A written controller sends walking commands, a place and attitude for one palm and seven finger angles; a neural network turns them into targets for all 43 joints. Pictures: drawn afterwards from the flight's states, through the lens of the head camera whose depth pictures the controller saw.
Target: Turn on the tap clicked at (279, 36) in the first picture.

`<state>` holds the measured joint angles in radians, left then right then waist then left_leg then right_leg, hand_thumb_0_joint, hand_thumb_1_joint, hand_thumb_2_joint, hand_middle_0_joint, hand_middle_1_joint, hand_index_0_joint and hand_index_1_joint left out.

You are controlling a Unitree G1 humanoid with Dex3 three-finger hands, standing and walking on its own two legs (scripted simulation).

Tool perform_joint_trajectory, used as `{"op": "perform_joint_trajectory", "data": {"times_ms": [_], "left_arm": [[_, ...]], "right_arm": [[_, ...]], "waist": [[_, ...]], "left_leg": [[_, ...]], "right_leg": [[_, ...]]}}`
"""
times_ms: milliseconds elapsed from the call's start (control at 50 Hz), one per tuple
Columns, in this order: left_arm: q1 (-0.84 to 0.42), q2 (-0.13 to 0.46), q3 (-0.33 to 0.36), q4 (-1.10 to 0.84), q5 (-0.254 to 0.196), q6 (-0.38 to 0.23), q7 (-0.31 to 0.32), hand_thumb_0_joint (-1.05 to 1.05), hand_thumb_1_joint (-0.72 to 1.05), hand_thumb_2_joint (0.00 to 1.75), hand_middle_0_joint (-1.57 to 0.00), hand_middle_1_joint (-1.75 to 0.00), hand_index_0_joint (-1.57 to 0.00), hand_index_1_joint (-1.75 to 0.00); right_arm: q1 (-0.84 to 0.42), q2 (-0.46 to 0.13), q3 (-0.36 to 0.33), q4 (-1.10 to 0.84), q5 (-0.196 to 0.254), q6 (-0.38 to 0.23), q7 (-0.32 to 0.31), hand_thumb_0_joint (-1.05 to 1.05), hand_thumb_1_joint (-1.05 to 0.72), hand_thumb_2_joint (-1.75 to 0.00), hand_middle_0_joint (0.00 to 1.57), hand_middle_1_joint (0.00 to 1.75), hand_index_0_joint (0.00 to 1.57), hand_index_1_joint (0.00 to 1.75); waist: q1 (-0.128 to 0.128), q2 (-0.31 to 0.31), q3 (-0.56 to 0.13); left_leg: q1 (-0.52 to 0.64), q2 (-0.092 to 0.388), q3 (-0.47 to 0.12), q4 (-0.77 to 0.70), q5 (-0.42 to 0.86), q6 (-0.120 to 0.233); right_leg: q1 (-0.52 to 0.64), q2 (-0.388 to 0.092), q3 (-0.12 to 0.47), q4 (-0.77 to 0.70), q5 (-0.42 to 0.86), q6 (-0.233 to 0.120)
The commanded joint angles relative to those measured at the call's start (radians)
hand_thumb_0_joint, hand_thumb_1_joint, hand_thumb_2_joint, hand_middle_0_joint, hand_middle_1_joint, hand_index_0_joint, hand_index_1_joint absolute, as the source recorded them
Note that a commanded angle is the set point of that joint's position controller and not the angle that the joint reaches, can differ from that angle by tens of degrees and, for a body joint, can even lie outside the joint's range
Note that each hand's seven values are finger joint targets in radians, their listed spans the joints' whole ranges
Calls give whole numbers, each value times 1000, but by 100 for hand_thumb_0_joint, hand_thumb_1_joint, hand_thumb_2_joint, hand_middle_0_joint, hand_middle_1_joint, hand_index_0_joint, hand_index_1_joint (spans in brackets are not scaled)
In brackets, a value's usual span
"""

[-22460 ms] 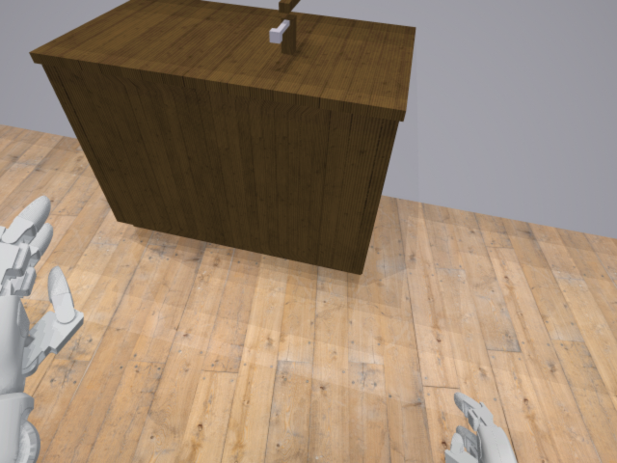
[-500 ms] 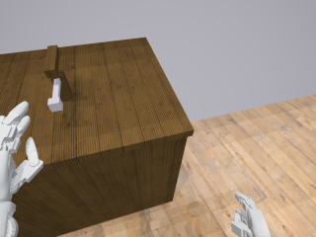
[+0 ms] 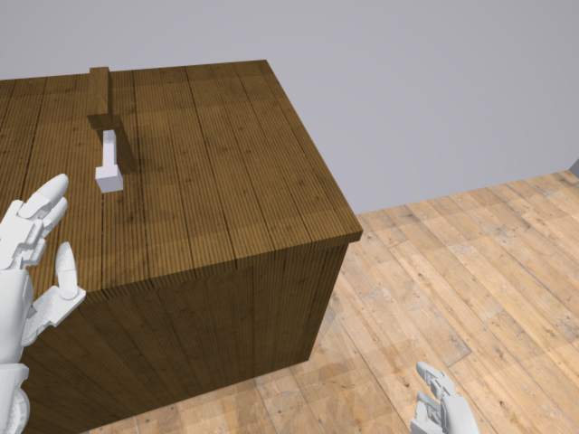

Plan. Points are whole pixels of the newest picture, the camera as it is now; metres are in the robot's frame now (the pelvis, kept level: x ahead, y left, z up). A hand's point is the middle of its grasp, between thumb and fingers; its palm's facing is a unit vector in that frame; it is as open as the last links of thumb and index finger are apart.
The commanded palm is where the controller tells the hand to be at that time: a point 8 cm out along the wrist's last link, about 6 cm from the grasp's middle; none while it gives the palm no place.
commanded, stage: come to a stop and stand still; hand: left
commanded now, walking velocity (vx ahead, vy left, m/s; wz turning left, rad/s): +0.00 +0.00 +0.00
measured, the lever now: (109, 178) +0.41 +0.30 +0.11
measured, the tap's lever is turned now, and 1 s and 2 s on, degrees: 0 0 0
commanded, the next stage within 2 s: look again from close up in 0.26 s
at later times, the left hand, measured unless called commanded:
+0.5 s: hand (63, 281) +0.22 +0.24 +0.17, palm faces +0.40 -0.84 -0.35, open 7.4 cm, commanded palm +0.16 +0.27 +0.18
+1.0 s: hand (96, 281) +0.22 +0.22 +0.16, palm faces +0.38 -0.85 -0.36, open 7.4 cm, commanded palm +0.17 +0.26 +0.18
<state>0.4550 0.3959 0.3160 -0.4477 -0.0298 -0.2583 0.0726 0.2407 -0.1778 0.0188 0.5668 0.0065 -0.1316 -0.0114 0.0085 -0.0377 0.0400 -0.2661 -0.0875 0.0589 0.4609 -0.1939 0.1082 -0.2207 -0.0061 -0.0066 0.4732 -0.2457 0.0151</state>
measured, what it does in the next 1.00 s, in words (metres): stands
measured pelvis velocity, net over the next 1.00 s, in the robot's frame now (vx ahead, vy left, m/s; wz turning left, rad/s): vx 0.01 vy -0.03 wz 0.02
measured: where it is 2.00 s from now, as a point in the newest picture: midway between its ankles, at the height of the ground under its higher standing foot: outside the picture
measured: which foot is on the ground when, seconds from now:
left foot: down 0.00-1.00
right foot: down 0.00-1.00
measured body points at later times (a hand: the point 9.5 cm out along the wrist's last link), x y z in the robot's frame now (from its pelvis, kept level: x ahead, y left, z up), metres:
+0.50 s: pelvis +0.00 -0.01 +0.01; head +0.01 +0.01 +0.45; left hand +0.19 +0.29 +0.19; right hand +0.19 -0.22 -0.06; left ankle +0.04 +0.04 -0.74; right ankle +0.01 -0.14 -0.74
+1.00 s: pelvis +0.01 -0.03 +0.00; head +0.02 -0.02 +0.45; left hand +0.20 +0.26 +0.18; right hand +0.20 -0.26 -0.07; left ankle +0.04 +0.04 -0.74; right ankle +0.01 -0.14 -0.74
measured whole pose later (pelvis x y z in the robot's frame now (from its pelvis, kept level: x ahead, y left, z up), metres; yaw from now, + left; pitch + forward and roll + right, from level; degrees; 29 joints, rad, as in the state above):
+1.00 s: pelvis +0.01 -0.03 +0.00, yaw +1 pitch +0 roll -2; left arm 0.45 0.35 0.32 -0.45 -0.05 -0.19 0.11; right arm 0.21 -0.23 0.01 0.57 0.01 -0.08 -0.03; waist 0.01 0.02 0.02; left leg -0.25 -0.04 0.01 0.47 -0.21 0.07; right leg -0.15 0.04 -0.05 0.37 -0.21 -0.02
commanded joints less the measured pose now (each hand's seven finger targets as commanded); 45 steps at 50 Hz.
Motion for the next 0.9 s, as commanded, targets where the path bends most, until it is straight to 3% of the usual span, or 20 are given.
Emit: {"op": "perform_joint_trajectory", "data": {"times_ms": [0,60,140,200,220,260,300,320,420,440,540,620,640,720,880], "left_arm": [[-217,210,210,-204,-16,-79,41,0,90,90,-20,-30,-20,-30],[-212,134,126,-224,-9,-81,32,0,90,90,-20,-30,-20,-30],[-147,65,56,-187,6,-56,33,0,90,90,-20,-30,-20,-30],[-143,96,86,-173,10,-40,39,0,90,90,-20,-30,-20,-30],[-147,133,128,-177,10,-34,45,0,90,90,-20,-30,-20,-30],[-138,131,135,-161,1,-29,43,0,90,90,-20,-30,-20,-30],[-156,137,142,-186,-3,-30,39,0,90,90,-20,-30,-20,-30],[-171,169,171,-215,-2,-30,41,0,90,90,-20,-30,-20,-30],[-151,137,136,-251,-8,-27,36,0,90,90,-20,-30,-20,-30],[-143,110,110,-230,-8,-24,35,0,90,90,-20,-30,-20,-30],[-129,89,91,-177,-3,-7,38,0,90,90,-20,-30,-20,-30],[-135,129,130,-166,-5,5,43,0,90,90,-20,-30,-20,-30],[-135,98,101,-150,-9,6,39,0,90,90,-20,-30,-20,-30],[-142,140,134,-191,-13,8,43,0,90,90,-20,-30,-20,-30],[-82,123,119,-200,-27,11,51,0,90,90,-20,-30,-20,-30]], "right_arm": [[-114,-142,-49,-167,1,-59,-24,0,-90,-90,20,30,20,30],[-98,-146,-50,-153,-1,-78,-14,0,-90,-90,20,30,20,30],[-91,-158,-54,-130,-3,-74,2,0,-90,-90,20,30,20,30],[-100,-156,-55,-134,-4,-54,-1,0,-90,-90,20,30,20,30],[-116,-153,-51,-137,-2,-48,-7,0,-90,-90,20,30,20,30],[-119,-146,-48,-147,-3,-30,-14,0,-90,-90,20,30,20,30],[-129,-145,-46,-156,-1,-24,-19,0,-90,-90,20,30,20,30],[-143,-142,-44,-162,-1,-24,-24,0,-90,-90,20,30,20,30],[-146,-142,-38,-171,-4,-30,-25,0,-90,-90,20,30,20,30],[-134,-144,-38,-163,-6,-29,-23,0,-90,-90,20,30,20,30],[-128,-152,-43,-153,-4,-21,-23,0,-90,-90,20,30,20,30],[-140,-146,-42,-158,0,-15,-31,0,-90,-90,20,30,20,30],[-136,-147,-40,-157,-1,-12,-30,0,-90,-90,20,30,20,30],[-152,-146,-41,-159,1,-15,-34,0,-90,-90,20,30,20,30],[-144,-153,-48,-167,2,-11,-25,0,-90,-90,20,30,20,30]], "waist": [[20,162,-116],[14,162,-154],[12,156,-164],[14,110,-153],[16,99,-149],[16,82,-141],[16,101,-135],[16,114,-139],[18,157,-157],[15,139,-155],[12,115,-140],[16,64,-130],[12,54,-119],[16,66,-139],[9,59,-143]], "left_leg": [[-57,223,-258,-226,-170,-101],[42,217,-245,-199,-59,-124],[92,208,-219,-177,84,-156],[70,201,-204,-164,100,-157],[83,193,-196,-164,117,-167],[43,187,-195,-160,102,-155],[35,180,-189,-174,38,-147],[49,179,-186,-176,33,-150],[76,176,-180,-177,41,-141],[71,173,-184,-179,47,-141],[67,164,-174,-167,45,-135],[62,150,-155,-143,23,-114],[59,145,-157,-142,17,-109],[81,133,-144,-111,40,-94],[74,115,-136,-25,134,-84]], "right_leg": [[109,-30,25,-21,-4,-37],[78,-26,23,-46,27,-42],[56,-15,20,-67,57,-42],[74,-19,27,-88,71,-42],[65,-15,21,-89,79,-40],[98,-22,24,-104,88,-41],[103,-21,28,-101,73,-40],[94,-16,23,-98,75,-39],[106,-13,21,-100,96,-38],[107,-9,19,-102,96,-39],[98,-14,31,-126,103,-40],[93,-29,51,-161,108,-40],[83,-32,52,-169,93,-41],[83,-46,73,-189,117,-45],[77,-106,112,-196,188,-57]]}}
